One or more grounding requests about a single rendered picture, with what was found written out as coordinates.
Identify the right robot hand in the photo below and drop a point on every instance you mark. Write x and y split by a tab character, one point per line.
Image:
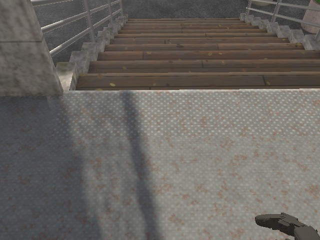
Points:
287	224

